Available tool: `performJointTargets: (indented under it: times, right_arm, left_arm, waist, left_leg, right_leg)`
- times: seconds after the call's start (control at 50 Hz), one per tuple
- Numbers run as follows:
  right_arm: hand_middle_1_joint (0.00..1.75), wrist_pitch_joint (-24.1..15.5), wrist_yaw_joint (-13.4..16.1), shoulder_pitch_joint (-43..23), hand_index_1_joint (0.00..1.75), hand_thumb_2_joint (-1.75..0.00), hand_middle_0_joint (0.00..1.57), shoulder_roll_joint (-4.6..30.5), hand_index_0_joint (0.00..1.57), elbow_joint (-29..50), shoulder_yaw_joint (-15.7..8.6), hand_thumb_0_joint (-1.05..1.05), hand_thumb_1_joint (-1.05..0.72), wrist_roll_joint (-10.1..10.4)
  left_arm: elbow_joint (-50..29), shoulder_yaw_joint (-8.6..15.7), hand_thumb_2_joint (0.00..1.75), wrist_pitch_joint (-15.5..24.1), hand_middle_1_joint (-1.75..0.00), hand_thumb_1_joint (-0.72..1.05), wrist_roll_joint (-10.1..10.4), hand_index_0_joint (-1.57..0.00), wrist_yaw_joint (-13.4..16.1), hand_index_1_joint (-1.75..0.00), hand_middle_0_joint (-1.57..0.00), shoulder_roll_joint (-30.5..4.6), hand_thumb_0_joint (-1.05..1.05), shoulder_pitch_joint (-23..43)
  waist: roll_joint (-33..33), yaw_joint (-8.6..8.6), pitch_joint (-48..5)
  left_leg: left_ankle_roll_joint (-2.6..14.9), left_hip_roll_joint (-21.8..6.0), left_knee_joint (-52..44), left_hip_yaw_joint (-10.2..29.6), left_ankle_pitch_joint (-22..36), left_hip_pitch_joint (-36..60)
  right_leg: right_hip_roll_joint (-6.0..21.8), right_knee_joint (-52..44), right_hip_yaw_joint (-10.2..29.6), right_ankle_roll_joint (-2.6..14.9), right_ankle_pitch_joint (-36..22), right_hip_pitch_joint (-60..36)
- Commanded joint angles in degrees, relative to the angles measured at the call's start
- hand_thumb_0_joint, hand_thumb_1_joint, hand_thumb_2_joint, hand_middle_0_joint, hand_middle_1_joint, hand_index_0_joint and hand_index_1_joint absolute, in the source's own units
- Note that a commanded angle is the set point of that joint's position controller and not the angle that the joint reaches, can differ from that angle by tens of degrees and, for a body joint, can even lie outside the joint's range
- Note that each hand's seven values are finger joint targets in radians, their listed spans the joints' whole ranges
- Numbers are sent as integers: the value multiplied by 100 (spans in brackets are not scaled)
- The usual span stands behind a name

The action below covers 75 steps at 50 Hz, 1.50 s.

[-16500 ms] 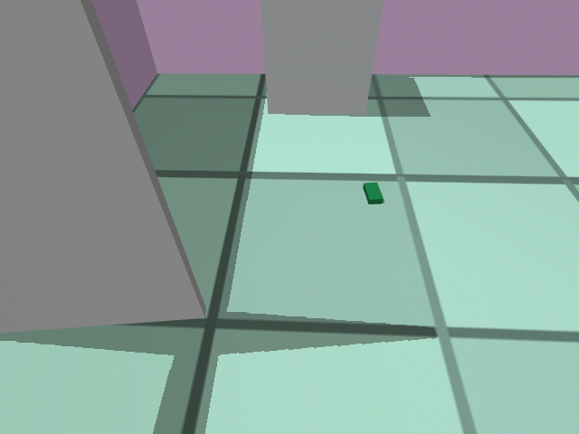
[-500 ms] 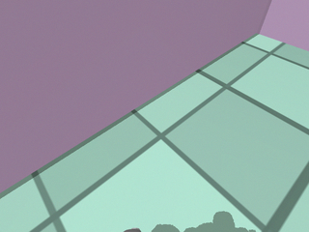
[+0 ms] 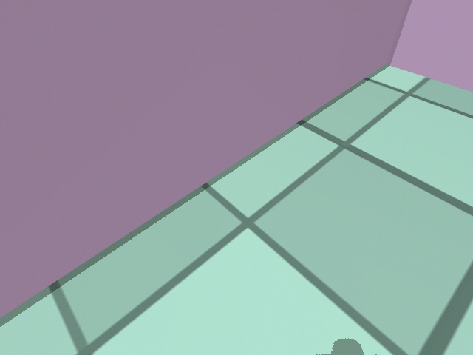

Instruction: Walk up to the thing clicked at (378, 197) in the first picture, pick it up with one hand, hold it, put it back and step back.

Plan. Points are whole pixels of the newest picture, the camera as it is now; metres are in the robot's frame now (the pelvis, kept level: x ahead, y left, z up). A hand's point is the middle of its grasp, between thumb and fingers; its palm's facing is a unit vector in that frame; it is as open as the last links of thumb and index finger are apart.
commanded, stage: walk up
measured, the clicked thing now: out of the picture -1.16 +0.70 -0.75
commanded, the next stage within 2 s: stand in 0.76 s
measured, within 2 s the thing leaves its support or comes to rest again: neither
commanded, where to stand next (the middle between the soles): +0.08 +0.00 m, yaw -1 degrees
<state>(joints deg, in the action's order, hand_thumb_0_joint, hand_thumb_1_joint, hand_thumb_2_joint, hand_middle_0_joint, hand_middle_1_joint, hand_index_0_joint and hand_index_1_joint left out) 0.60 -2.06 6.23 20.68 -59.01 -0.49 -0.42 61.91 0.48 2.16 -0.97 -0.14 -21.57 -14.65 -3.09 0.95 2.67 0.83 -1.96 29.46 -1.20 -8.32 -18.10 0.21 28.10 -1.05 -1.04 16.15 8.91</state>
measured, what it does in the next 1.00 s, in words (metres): stands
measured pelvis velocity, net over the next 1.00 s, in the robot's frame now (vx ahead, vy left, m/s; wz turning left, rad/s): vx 0.04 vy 0.00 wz -0.03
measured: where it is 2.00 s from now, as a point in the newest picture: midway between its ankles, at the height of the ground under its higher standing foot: outside the picture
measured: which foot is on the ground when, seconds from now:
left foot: down 0.00-1.00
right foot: down 0.00-1.00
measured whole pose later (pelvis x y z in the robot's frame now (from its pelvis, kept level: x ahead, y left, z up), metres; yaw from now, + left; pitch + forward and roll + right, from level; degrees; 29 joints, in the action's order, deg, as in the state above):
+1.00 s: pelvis +0.04 +0.00 +0.01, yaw -2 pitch -2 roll +0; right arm -0.3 -0.7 2.8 19.5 -66.7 -0.9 -0.3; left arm 65.4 0.1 0.5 -0.6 -0.1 -20.0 -6.0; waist 0.1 -0.7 3.4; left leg 0.4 -1.2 19.1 -3.7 -6.4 -10.3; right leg 1.2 17.7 1.2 -1.6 13.3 2.1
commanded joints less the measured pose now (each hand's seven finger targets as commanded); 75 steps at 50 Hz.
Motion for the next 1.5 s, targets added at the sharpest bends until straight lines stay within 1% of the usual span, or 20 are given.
performJointTargets:
  times: [0.0, 0.06, 0.12, 0.22, 0.34, 0.62, 0.72, 0.74, 0.8, 0.88, 0.9, 1.0, 1.12, 1.18, 1.22, 1.24, 1.32, 1.38, 1.42, 1.48]
  right_arm:
    - [30, -197, 74, -314, 30, -90, 20, 1253, 20, 242, -305, 0, -90, 10]
    - [30, -196, 73, -392, 30, -90, 20, 1167, 20, 156, -253, 0, -90, 23]
    - [30, -216, 99, -336, 30, -90, 20, 1198, 20, 28, -259, 0, -90, 7]
    - [30, -222, 126, -395, 30, -90, 20, 1189, 20, -83, -261, 0, -90, -1]
    - [30, -207, 155, -424, 30, -90, 20, 1126, 20, -225, -257, 0, -90, 1]
    - [30, -193, 175, -551, 30, -90, 20, 1161, 20, -303, -284, 0, -90, -13]
    - [30, -192, 171, -558, 30, -90, 20, 1143, 20, -315, -285, 0, -90, -13]
    - [30, -214, 197, -624, 30, -90, 20, 1123, 20, -303, -275, 0, -90, 11]
    - [30, -238, 214, -594, 30, -90, 20, 1154, 20, -357, -275, 0, -90, 12]
    - [30, -229, 218, -628, 30, -90, 20, 1099, 20, -389, -266, 0, -90, 10]
    - [30, -228, 214, -568, 30, -90, 20, 1123, 20, -410, -265, 0, -90, 16]
    - [30, -224, 208, -637, 30, -90, 20, 1066, 20, -411, -251, 0, -90, 16]
    - [30, -210, 196, -643, 30, -90, 20, 1118, 20, -415, -255, 0, -90, 9]
    - [30, -221, 197, -596, 30, -90, 20, 1131, 20, -401, -260, 0, -90, 6]
    - [30, -226, 201, -566, 30, -90, 20, 1104, 20, -403, -244, 0, -90, 5]
    - [30, -232, 207, -602, 30, -90, 20, 1121, 20, -402, -252, 0, -90, 7]
    - [30, -249, 210, -560, 30, -90, 20, 1154, 20, -403, -257, 0, -90, -3]
    - [30, -253, 217, -508, 30, -90, 20, 1172, 20, -406, -260, 0, -90, 0]
    - [30, -243, 218, -542, 30, -90, 20, 1192, 20, -403, -264, 0, -90, 3]
    - [30, -259, 217, -507, 30, -90, 20, 1156, 20, -411, -260, 0, -90, -3]
  left_arm:
    - [-372, 196, 90, 172, -30, 90, 23, -20, 64, -30, -20, -1210, 0, 521]
    - [-277, 186, 90, 165, -30, 90, 52, -20, 83, -30, -20, -1220, 0, 538]
    - [-247, 194, 90, 139, -30, 90, 63, -20, 98, -30, -20, -1228, 0, 655]
    - [-139, 168, 90, 87, -30, 90, 86, -20, 112, -30, -20, -1172, 0, 708]
    - [-39, 157, 90, 48, -30, 90, 91, -20, 124, -30, -20, -1158, 0, 945]
    - [60, 150, 90, 6, -30, 90, 33, -20, 102, -30, -20, -1103, 0, 1222]
    - [65, 162, 90, 8, -30, 90, 36, -20, 106, -30, -20, -1112, 0, 1231]
    - [9, 152, 90, -10, -30, 90, 50, -20, 100, -30, -20, -1079, 0, 1280]
    - [8, 159, 90, -21, -30, 90, 69, -20, 94, -30, -20, -1073, 0, 1180]
    - [11, 160, 90, -48, -30, 90, 63, -20, 89, -30, -20, -1067, 0, 1149]
    - [15, 162, 90, -53, -30, 90, 66, -20, 84, -30, -20, -1041, 0, 1148]
    - [-7, 164, 90, -32, -30, 90, 43, -20, 87, -30, -20, -1096, 0, 1096]
    - [-37, 158, 90, -47, -30, 90, 32, -20, 71, -30, -20, -1055, 0, 1017]
    - [-60, 175, 90, -35, -30, 90, 36, -20, 71, -30, -20, -1076, 0, 1010]
    - [-56, 184, 90, -53, -30, 90, 31, -20, 61, -30, -20, -1060, 0, 1003]
    - [-58, 184, 90, -57, -30, 90, 30, -20, 58, -30, -20, -1059, 0, 964]
    - [-94, 169, 90, -51, -30, 90, 31, -20, 58, -30, -20, -1029, 0, 960]
    - [-101, 175, 90, -66, -30, 90, 36, -20, 51, -30, -20, -1029, 0, 926]
    - [-79, 165, 90, -76, -30, 90, 36, -20, 51, -30, -20, -1003, 0, 879]
    - [-118, 168, 90, -71, -30, 90, 32, -20, 61, -30, -20, -1049, 0, 920]
  waist:
    - [462, -171, -237]
    - [519, -118, -134]
    - [410, -117, -300]
    - [216, -64, -454]
    - [178, -83, -494]
    - [299, -146, -437]
    - [307, -147, -517]
    - [518, -185, -614]
    - [401, -162, -688]
    - [378, -169, -586]
    - [297, -190, -532]
    - [414, -185, -499]
    - [209, -184, -276]
    - [224, -171, -485]
    - [208, -179, -330]
    - [228, -158, -349]
    - [277, -143, -541]
    - [210, -152, -499]
    - [226, -140, -369]
    - [338, -145, -486]
  left_leg:
    - [163, -485, -719, 785, -993, 859]
    - [140, -476, -810, 746, -607, 802]
    - [143, -538, -838, 699, 26, 884]
    - [168, -598, -899, 661, 516, 1039]
    - [140, -600, -897, 538, 981, 1154]
    - [98, -605, -1152, 466, 467, 1308]
    - [73, -580, -1088, 414, 695, 1458]
    - [41, -674, -1097, 472, 1167, 1534]
    - [27, -681, -1086, 441, 1421, 1653]
    - [-7, -667, -1190, 435, 1064, 1607]
    - [-10, -650, -1253, 442, 805, 1535]
    - [2, -646, -1226, 433, 895, 1592]
    - [3, -596, -1341, 467, 213, 1373]
    - [40, -636, -1274, 475, 553, 1491]
    - [8, -605, -1398, 517, 211, 1320]
    - [-1, -600, -1387, 520, 243, 1382]
    - [38, -651, -1268, 505, 756, 1550]
    - [16, -620, -1336, 516, 613, 1492]
    - [18, -612, -1381, 547, 266, 1425]
    - [34, -645, -1306, 538, 887, 1519]
  right_leg:
    - [670, -1073, 777, 376, 497, 780]
    - [674, -1089, 726, 321, -36, 598]
    - [663, -962, 592, 304, -614, 264]
    - [641, -939, 515, 260, -947, 10]
    - [655, -1063, 515, 232, -1203, -144]
    - [633, -1268, 536, 186, -984, -96]
    - [656, -1255, 525, 175, -1107, -85]
    - [753, -1264, 577, 156, -1382, -120]
    - [750, -1265, 559, 135, -1521, -196]
    - [732, -1337, 551, 147, -1118, -95]
    - [723, -1375, 567, 154, -969, -132]
    - [751, -1426, 575, 152, -1046, -65]
    - [755, -1550, 608, 174, -617, 32]
    - [778, -1497, 600, 174, -807, -93]
    - [749, -1500, 573, 172, -596, -79]
    - [748, -1486, 578, 175, -609, -23]
    - [774, -1443, 568, 181, -830, -110]
    - [751, -1434, 534, 179, -760, -119]
    - [749, -1455, 541, 188, -560, -33]
    - [759, -1381, 512, 181, -858, -100]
